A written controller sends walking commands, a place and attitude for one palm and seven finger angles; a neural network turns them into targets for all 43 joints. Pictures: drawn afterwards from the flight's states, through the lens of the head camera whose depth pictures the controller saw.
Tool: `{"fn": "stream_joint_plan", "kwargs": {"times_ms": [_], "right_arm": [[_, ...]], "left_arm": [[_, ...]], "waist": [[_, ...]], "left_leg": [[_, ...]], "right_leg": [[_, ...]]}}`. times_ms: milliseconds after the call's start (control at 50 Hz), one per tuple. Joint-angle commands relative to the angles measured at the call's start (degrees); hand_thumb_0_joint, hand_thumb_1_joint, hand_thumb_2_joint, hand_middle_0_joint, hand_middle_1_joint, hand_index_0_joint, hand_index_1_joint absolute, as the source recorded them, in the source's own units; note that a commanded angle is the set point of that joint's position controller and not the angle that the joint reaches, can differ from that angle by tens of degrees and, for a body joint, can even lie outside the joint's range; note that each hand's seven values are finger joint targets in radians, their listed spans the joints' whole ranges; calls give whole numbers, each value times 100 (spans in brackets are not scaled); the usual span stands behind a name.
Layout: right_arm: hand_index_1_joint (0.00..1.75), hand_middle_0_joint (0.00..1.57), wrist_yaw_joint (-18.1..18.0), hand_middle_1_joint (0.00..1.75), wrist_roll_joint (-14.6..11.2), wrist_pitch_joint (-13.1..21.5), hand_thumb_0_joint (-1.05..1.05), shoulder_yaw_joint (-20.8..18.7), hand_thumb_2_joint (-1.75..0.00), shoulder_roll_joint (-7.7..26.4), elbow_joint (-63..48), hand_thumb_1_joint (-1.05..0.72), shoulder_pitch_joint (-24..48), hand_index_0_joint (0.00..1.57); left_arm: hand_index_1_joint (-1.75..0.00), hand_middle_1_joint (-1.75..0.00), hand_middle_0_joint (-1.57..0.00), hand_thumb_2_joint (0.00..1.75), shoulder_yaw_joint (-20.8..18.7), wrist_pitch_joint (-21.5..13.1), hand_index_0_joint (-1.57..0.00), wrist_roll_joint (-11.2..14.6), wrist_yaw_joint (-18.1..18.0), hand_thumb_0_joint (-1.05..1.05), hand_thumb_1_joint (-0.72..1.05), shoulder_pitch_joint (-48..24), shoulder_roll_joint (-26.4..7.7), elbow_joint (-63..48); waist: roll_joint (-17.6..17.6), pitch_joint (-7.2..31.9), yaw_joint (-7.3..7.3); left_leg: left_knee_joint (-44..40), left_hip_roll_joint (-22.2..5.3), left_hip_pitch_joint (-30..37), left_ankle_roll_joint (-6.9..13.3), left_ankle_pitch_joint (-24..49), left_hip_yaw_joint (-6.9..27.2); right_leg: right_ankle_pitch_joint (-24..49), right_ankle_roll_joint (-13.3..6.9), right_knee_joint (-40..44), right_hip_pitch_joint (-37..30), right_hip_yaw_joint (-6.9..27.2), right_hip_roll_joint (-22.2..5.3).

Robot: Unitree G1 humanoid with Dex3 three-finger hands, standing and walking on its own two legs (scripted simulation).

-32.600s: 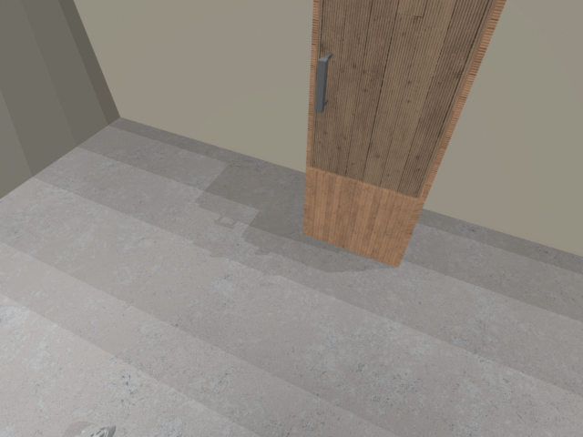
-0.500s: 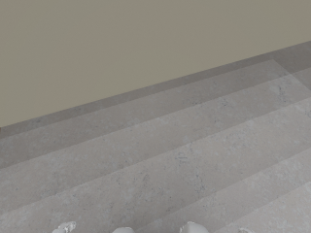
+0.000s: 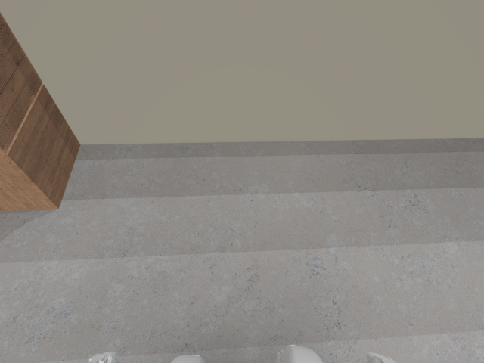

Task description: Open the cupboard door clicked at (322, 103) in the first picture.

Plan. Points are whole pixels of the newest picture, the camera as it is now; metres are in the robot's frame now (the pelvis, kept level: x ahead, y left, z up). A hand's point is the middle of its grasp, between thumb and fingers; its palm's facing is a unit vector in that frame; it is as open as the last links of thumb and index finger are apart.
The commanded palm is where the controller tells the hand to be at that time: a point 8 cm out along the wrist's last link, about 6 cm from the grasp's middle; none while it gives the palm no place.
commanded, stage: turn to face it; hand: left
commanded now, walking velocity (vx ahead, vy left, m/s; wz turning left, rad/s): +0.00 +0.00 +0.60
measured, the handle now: out of the picture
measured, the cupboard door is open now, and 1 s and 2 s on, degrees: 46 46 46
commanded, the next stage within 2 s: take the last steps up to it in 1.40 s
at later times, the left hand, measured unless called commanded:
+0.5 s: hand out of the picture -0.01 +0.19 -0.18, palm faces +0.34 -0.92 -0.22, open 7.4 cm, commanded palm none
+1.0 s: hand out of the picture -0.02 +0.15 -0.15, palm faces +0.59 -0.77 -0.26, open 7.4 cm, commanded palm none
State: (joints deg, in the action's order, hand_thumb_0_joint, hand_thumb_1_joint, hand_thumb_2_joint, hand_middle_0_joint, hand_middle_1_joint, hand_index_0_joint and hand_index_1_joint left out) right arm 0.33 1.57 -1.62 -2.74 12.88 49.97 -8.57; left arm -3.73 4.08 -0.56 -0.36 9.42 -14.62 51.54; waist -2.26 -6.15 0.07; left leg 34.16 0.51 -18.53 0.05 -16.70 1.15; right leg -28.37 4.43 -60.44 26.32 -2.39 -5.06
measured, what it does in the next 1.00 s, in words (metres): steps on the spot, turning left: right foot, then left foot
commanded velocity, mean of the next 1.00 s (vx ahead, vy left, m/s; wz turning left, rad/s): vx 0.00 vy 0.00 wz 0.58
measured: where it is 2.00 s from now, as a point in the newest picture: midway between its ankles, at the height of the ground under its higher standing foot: outside the picture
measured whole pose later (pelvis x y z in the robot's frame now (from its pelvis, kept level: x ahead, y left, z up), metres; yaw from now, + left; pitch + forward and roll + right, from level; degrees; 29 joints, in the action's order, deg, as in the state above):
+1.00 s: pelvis +0.02 -0.06 +0.01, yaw +38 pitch -1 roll +2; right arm 1.7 0.7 -4.8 -4.7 14.3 52.5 -8.4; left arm -2.1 1.2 -1.2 -0.9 11.1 -11.9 49.8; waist -1.0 -6.3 1.1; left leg 54.7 0.2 -25.4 -3.2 -27.0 -2.5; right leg -18.0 1.2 -30.7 11.5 -6.9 -6.7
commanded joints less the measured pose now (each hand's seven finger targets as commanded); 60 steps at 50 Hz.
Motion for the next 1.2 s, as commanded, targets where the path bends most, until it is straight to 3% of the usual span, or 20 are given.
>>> {"fn": "stream_joint_plan", "kwargs": {"times_ms": [0, 80, 100, 140, 240, 320, 400, 440, 460, 560, 720, 740, 780, 880, 980, 1040, 1060, 1080, 1100, 1180], "right_arm": [[30, 20, -130, 30, 24, 63, 0, -377, -90, 1285, -259, -90, -190, 20], [30, 20, -96, 30, -25, -18, 0, -404, -90, 1250, -355, -90, 212, 20], [30, 20, -79, 30, -70, -40, 0, -388, -90, 1062, -447, -90, 318, 20], [30, 20, 17, 30, -69, -48, 0, -341, -90, 755, -638, -90, 349, 20], [30, 20, 126, 30, -75, -157, 0, -267, -90, 475, -380, -90, 382, 20], [30, 20, 163, 30, -119, -102, 0, -177, -90, 320, -412, -90, 598, 20], [30, 20, 137, 30, -96, -22, 0, -210, -90, 559, -297, -90, 32, 20], [30, 20, 65, 30, -7, 26, 0, -490, -90, 1649, -221, -90, -760, 20], [30, 20, 18, 30, 5, -23, 0, -504, -90, 1829, -118, -90, -1028, 20], [30, 20, -138, 30, -4, 79, 0, -322, -90, 1226, -292, -90, -116, 20], [30, 20, -88, 30, -15, -29, 0, -407, -90, 1257, -305, -90, 135, 20], [30, 20, -75, 30, -56, -41, 0, -394, -90, 1146, -362, -90, 244, 20], [30, 20, 11, 30, -107, -43, 0, -335, -90, 671, -607, -90, 345, 20], [30, 20, 122, 30, -89, -168, 0, -297, -90, 554, -322, -90, 285, 20], [30, 20, 165, 30, -115, -98, 0, -185, -90, 307, -349, -90, 580, 20], [30, 20, 118, 30, -91, -26, 0, -190, -90, 474, -209, -90, 19, 20], [30, 20, 97, 30, -69, 31, 0, -266, -90, 832, -149, -90, -269, 20], [30, 20, 68, 30, -21, 57, 0, -406, -90, 1408, -155, -90, -611, 20], [30, 20, 0, 30, 12, 8, 0, -437, -90, 1683, -72, -90, -907, 20], [30, 20, -175, 30, 26, 100, 0, -245, -90, 1106, -163, -90, -164, 20]], "left_arm": [[-30, -30, -20, 90, -114, -243, -20, 12, -8, 0, 90, -235, -383, -649], [-30, -30, -20, 90, -153, -302, -20, 13, -22, 0, 90, 408, -473, -519], [-30, -30, -20, 90, -218, -348, -20, -15, -61, 0, 90, 700, -700, -475], [-30, -30, -20, 90, -298, -380, -20, -100, -118, 0, 90, 682, -1399, -543], [-30, -30, -20, 90, -153, -429, -20, -94, -155, 0, 90, 112, -741, -663], [-30, -30, -20, 90, -234, -442, -20, -108, -138, 0, 90, 555, -1035, -462], [-30, -30, -20, 90, -282, -401, -20, -34, -83, 0, 90, 424, -1052, -428], [-30, -30, -20, 90, -128, -340, -20, 31, -19, 0, 90, 152, -462, -798], [-30, -30, -20, 90, -108, -280, -20, -34, -54, 0, 90, -216, -590, -978], [-30, -30, -20, 90, -141, -216, -20, -20, -16, 0, 90, -81, -492, -563], [-30, -30, -20, 90, -139, -288, -20, 15, -29, 0, 90, 283, -471, -531], [-30, -30, -20, 90, -187, -325, -20, 6, -62, 0, 90, 542, -617, -482], [-30, -30, -20, 90, -329, -385, -20, -122, -132, 0, 90, 682, -1424, -528], [-30, -30, -20, 90, -142, -424, -20, -82, -166, 0, 90, 19, -753, -654], [-30, -30, -20, 90, -232, -436, -20, -120, -126, 0, 90, 510, -1044, -401], [-30, -30, -20, 90, -258, -402, -20, -42, -85, 0, 90, 423, -1053, -361], [-30, -30, -20, 90, -230, -371, -20, 3, -55, 0, 90, 396, -899, -428], [-30, -30, -20, 90, -121, -342, -20, 29, -26, 0, 90, 364, -482, -612], [-30, -30, -20, 90, -58, -278, -20, -13, -57, 0, 90, -15, -462, -768], [-30, -30, -20, 90, -96, -218, -20, -32, -21, 0, 90, -27, -403, -389]], "waist": [[1024, 1016, 156], [1133, 979, -170], [483, 993, -335], [-1547, 751, -394], [-1163, 483, -48], [-959, 785, -276], [-631, 984, 73], [2087, 1228, 553], [1435, 1185, 637], [1162, 975, 110], [1145, 975, -81], [806, 984, -241], [-1509, 802, -397], [-1279, 523, 17], [-972, 612, -251], [-706, 836, 61], [137, 1076, 233], [1827, 1198, 387], [1618, 1163, 560], [1310, 800, 128]], "left_leg": [[-1105, -1324, 922, 891, 2698, 1363], [-768, -979, 8, 603, 1816, 1482], [-249, -624, -660, 331, 855, 1273], [2500, 194, -1539, -203, -1940, 127], [2641, -191, -1162, -362, -1185, -239], [1186, -35, -659, -344, -1092, -647], [-696, -27, 689, -176, 232, -658], [-1313, -2366, 2187, 1123, 3406, 2361], [-1291, -2651, 1767, 1541, 2861, 2502], [-1265, -1418, 1069, 942, 2496, 1383], [-938, -984, 89, 675, 1664, 1697], [-629, -757, -406, 465, 1134, 1600], [1856, 404, -1614, -247, -1741, 81], [2960, -204, -1259, -352, -1104, -104], [1030, -14, -523, -314, -1029, -656], [-519, 16, 627, -189, 173, -654], [-964, -523, 1483, 47, 1149, -22], [-1167, -2071, 2100, 817, 2981, 1988], [-1355, -2556, 1572, 1409, 2845, 2348], [-1358, -1618, 882, 1036, 2502, 1410]], "right_leg": [[87, -2, 869, -92, 119, 166], [1042, -85, 2767, -1559, -52, 479], [1215, -180, 3789, -2283, 355, 62], [1335, -1334, 4788, -1925, 2432, -2329], [3671, -1130, 4011, -1699, 392, -1347], [4426, -1094, 3630, -2300, 164, -1478], [3877, -598, 2686, -1719, -317, -1384], [-810, 173, 378, 776, -740, -227], [-1047, 52, -290, 844, -45, -207], [235, 44, -146, 456, 256, -57], [870, -97, 2640, -1447, -4, 496], [1274, -147, 3476, -2104, 137, 330], [1276, -1194, 4812, -2311, 2476, -2204], [3526, -1145, 4053, -1729, 443, -1379], [3949, -1056, 3676, -2046, 193, -1478], [3635, -629, 2904, -1607, -171, -1330], [2944, -305, 2089, -891, -474, -1065], [-181, 121, 787, 451, -709, -274], [-1055, 18, 36, 485, -138, -176], [10, -52, -257, 391, 237, -99]]}}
